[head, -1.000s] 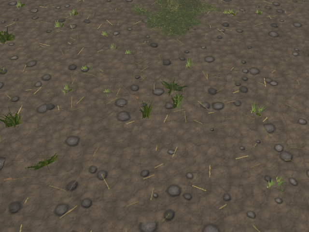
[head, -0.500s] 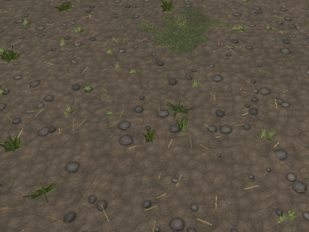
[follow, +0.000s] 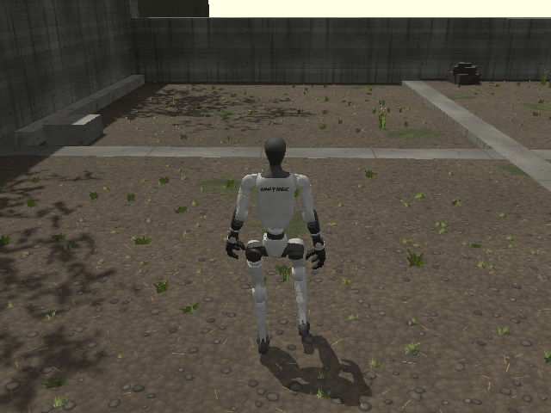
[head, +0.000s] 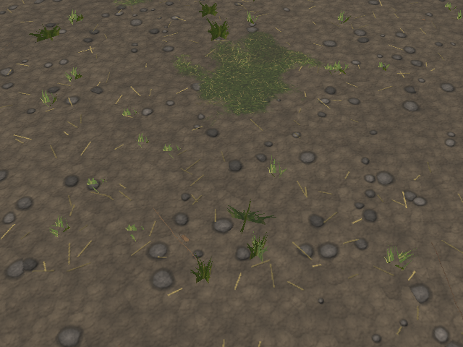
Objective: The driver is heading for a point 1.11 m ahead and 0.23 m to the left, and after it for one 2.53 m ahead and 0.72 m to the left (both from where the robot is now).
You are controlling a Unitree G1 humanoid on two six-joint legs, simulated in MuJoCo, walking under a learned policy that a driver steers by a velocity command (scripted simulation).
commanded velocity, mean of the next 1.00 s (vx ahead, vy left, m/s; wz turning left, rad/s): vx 0.50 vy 0.00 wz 0.35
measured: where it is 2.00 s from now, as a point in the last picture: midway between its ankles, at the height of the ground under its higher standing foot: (156, 215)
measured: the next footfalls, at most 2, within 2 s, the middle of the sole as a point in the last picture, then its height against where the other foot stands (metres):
right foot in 0.30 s outside the picture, level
left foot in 0.86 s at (190, 329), level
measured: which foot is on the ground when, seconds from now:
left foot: down 0.00-0.30, up 0.32-0.84, down 0.86-1.00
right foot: up 0.00-0.28, down 0.30-0.84, up 0.86-1.00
